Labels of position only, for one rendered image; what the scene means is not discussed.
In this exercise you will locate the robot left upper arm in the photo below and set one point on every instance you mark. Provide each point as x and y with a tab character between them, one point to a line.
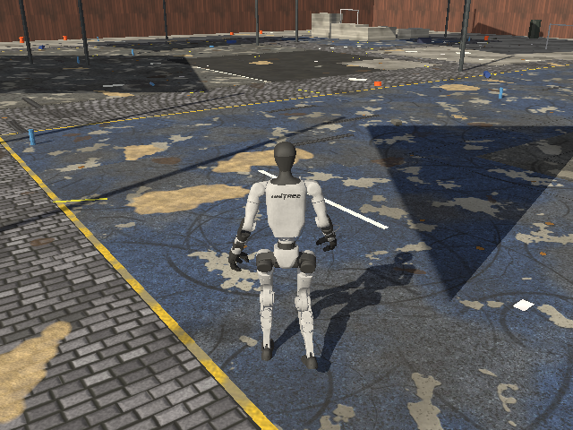
252	205

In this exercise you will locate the left robot thigh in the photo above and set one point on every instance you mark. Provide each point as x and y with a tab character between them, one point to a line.
265	269

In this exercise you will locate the robot left forearm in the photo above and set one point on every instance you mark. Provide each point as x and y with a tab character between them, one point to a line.
240	239

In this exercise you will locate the robot left hand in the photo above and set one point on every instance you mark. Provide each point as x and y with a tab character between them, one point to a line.
235	258

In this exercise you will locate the robot right hand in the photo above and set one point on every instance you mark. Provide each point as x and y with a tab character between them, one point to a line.
328	247

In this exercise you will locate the robot right upper arm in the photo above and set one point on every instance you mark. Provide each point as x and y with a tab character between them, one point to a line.
313	188

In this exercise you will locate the robot right shin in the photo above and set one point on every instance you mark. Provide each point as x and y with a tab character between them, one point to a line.
306	327

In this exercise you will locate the robot right forearm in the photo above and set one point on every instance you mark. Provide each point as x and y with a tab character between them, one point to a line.
328	232

